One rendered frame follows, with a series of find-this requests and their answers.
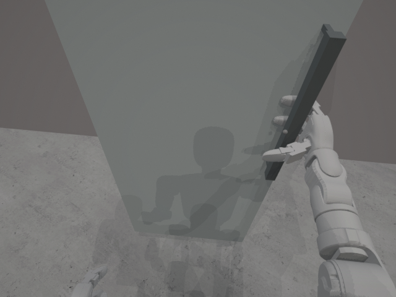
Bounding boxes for right robot upper arm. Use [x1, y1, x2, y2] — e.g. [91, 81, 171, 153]
[317, 259, 396, 297]

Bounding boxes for robot right hand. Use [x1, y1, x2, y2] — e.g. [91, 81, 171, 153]
[262, 95, 334, 164]

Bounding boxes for robot left hand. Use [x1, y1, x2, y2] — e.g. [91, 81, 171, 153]
[70, 266, 108, 297]

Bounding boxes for right robot forearm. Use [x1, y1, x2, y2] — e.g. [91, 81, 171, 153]
[304, 148, 396, 295]

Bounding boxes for fridge door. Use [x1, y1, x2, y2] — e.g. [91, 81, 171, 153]
[45, 0, 363, 242]

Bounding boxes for handle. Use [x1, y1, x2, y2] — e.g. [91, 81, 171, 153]
[264, 24, 347, 181]

